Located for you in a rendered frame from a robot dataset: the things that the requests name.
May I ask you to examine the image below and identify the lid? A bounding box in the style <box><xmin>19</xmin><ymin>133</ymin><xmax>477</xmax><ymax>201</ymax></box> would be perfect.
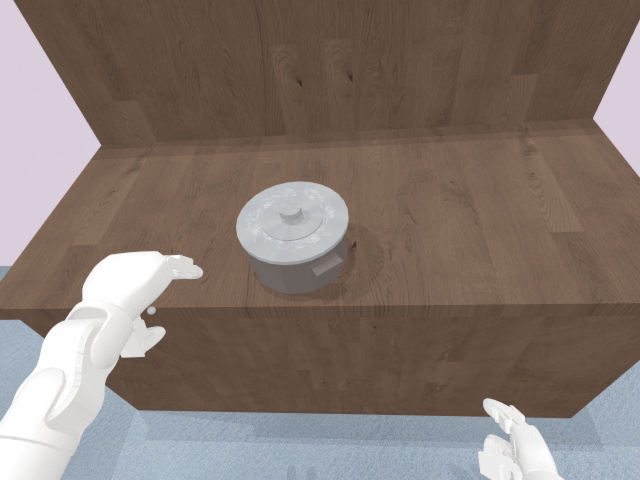
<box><xmin>236</xmin><ymin>181</ymin><xmax>349</xmax><ymax>265</ymax></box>

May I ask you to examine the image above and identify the robot left hand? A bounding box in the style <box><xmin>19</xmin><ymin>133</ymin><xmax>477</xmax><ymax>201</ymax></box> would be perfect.
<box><xmin>82</xmin><ymin>251</ymin><xmax>203</xmax><ymax>358</ymax></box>

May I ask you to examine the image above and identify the pot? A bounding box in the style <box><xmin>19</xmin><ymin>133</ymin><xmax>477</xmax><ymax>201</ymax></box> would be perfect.
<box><xmin>246</xmin><ymin>232</ymin><xmax>348</xmax><ymax>294</ymax></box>

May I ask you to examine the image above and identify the robot left forearm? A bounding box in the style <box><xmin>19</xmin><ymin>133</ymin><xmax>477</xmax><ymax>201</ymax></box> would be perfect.
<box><xmin>0</xmin><ymin>300</ymin><xmax>133</xmax><ymax>480</ymax></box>

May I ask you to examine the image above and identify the robot right hand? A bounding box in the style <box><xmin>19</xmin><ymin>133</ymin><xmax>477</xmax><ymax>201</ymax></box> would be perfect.
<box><xmin>478</xmin><ymin>398</ymin><xmax>558</xmax><ymax>480</ymax></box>

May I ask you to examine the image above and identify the table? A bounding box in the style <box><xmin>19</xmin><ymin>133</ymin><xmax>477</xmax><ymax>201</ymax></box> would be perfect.
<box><xmin>0</xmin><ymin>0</ymin><xmax>640</xmax><ymax>418</ymax></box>

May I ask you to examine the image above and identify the knob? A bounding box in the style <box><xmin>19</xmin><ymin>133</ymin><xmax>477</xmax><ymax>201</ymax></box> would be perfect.
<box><xmin>278</xmin><ymin>199</ymin><xmax>302</xmax><ymax>221</ymax></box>

